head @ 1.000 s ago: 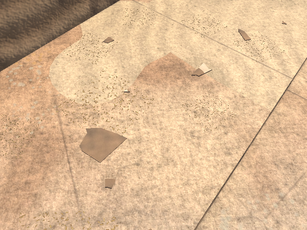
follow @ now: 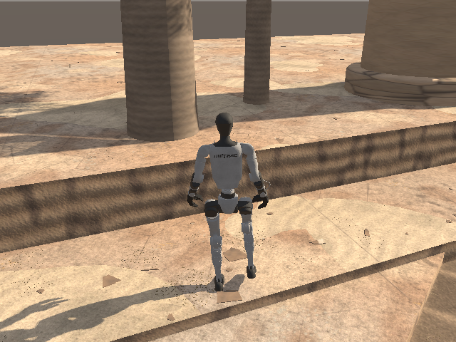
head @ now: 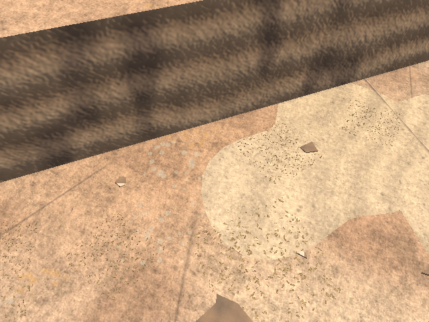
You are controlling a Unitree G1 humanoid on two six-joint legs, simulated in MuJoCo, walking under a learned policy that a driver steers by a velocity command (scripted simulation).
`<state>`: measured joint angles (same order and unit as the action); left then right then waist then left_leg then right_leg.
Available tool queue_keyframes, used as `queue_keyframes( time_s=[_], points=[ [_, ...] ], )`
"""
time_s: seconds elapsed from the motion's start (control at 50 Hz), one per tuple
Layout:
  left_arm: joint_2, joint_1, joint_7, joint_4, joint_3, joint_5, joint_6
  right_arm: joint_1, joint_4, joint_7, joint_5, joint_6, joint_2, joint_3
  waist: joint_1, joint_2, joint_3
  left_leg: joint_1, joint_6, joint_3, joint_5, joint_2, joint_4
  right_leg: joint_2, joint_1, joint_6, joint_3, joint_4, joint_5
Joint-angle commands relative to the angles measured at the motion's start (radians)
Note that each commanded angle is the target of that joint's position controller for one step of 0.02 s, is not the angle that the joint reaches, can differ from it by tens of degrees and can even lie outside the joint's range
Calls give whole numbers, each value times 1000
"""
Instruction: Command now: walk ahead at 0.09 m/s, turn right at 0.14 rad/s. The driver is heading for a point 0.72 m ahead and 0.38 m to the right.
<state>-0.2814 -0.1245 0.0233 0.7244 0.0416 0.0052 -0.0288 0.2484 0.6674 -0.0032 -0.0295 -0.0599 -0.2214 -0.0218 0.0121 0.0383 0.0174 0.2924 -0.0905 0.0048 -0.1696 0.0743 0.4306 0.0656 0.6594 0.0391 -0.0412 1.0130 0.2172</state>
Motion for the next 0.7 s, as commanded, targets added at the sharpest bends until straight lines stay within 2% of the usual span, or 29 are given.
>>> queue_keyframes(
  time_s=[0.02, 0.08, 0.12, 0.18, 0.24, 0.26, 0.28, 0.3, 0.32, 0.34, 0.36, 0.38, 0.4, 0.42, 0.44, 0.48, 0.54, 0.64, 0.68, 0.7],
  points=[
    [-35, -46, -5, -18, 9, 6, 14, -58, -45, 19, -7, -6, -138, -42, -18, -120, -127, -49, -112, -67, 511, -249, -138, 18, -192, 21, -11, -166, -83],
    [-82, 13, -9, -53, 26, 9, 30, -39, -22, 23, 3, 19, -177, -60, 23, -134, -71, -111, -158, -112, 327, -309, -157, 18, -129, 25, 5, -200, 1],
    [-82, 36, -13, -74, 30, 7, 38, -31, -10, 27, 13, 35, -181, -65, 40, -130, -49, -175, -177, -139, 299, -346, -141, 19, -78, 20, 13, -208, 81],
    [-64, 38, -28, -93, 30, 8, 39, -35, -5, 37, 23, 57, -186, -72, 44, -130, -59, -259, -176, -140, 405, -374, -82, 4, -73, 8, 44, -243, 164],
    [-49, 4, -50, -96, 30, 18, 31, -55, -6, 46, 40, 73, -202, -80, 19, -135, -87, -302, -139, -96, 557, -361, 11, -40, -162, -23, 101, -398, 119],
    [-50, -29, -56, -91, 33, 19, 27, -64, -5, 49, 50, 75, -206, -82, -6, -135, -99, -288, -108, -62, 567, -336, 62, -64, -237, -44, 122, -515, 18],
    [-81, -63, -53, -88, 45, 12, 24, -42, 5, 51, 55, 70, -201, -83, -26, -118, -121, -242, -52, -17, 524, -291, 140, -67, -348, -77, 90, -621, -146],
    [-173, -122, -40, -89, 73, 5, 23, -48, -13, 50, 31, 55, -177, -78, -35, 1, -175, -72, 27, 58, 340, -210, 325, 54, -549, -142, -87, -621, -472],
    [-290, -149, -27, -110, 98, -14, 25, -92, -70, 45, -12, 38, -127, -59, -37, 254, -188, 285, 132, 108, -313, -26, 595, 306, -742, -360, -430, -580, -948],
    [-197, -193, -22, -109, 74, -17, 19, -134, -63, 34, -8, 28, -145, -62, -99, 184, -285, 350, 149, -55, -533, -30, 760, 348, -790, -451, -451, -586, -971],
    [-172, -149, -20, -118, 67, -14, 14, -138, -57, 22, 22, 28, -170, -69, -79, 108, -236, 390, 150, -85, -481, -60, 821, 290, -776, -404, -363, -577, -907],
    [-163, -100, -13, -128, 69, -3, 14, -144, -47, 24, 28, 31, -157, -67, -59, 46, -202, 422, 152, -84, -415, -71, 801, 229, -747, -343, -306, -576, -816],
    [-159, -65, -8, -139, 67, 12, 19, -155, -46, 31, 23, 38, -162, -70, -47, 18, -164, 434, 161, -87, -360, -82, 751, 200, -708, -310, -284, -587, -764],
    [-156, -43, -1, -147, 63, 17, 25, -158, -47, 36, 23, 44, -165, -73, -29, 27, -155, 393, 168, -83, -321, -85, 712, 172, -661, -294, -263, -599, -740],
    [-166, -37, 1, -152, 66, 12, 34, -150, -45, 37, 26, 48, -150, -68, -17, 44, -150, 360, 176, -67, -292, -66, 676, 150, -626, -289, -252, -605, -741],
    [-175, -42, 5, -158, 71, 4, 42, -139, -36, 42, 33, 52, -135, -63, -15, 77, -157, 324, 187, -57, -254, -50, 588, 132, -604, -284, -248, -608, -727],
    [-190, -41, 12, -163, 78, 10, 51, -156, -31, 45, 33, 57, -126, -59, -20, 95, -158, 246, 191, -64, -194, -35, 460, 111, -543, -265, -264, -602, -635],
    [-193, -17, 8, -180, 80, 9, 65, -174, -35, 30, 38, 49, -135, -65, -29, 135, -148, 138, 175, -82, -178, -17, 295, 97, -483, -250, -364, -590, -475],
    [-187, -5, 6, -186, 79, 15, 69, -163, -35, 22, 43, 38, -143, -71, -26, 155, -144, 96, 162, -90, -164, -17, 186, 89, -496, -238, -418, -571, -426],
    [-182, 11, 7, -190, 78, 22, 72, -139, -28, 18, 44, 31, -145, -75, -7, 156, -140, 47, 150, -85, -105, -18, 82, 70, -490, -219, -433, -551, -383]
  ],
)
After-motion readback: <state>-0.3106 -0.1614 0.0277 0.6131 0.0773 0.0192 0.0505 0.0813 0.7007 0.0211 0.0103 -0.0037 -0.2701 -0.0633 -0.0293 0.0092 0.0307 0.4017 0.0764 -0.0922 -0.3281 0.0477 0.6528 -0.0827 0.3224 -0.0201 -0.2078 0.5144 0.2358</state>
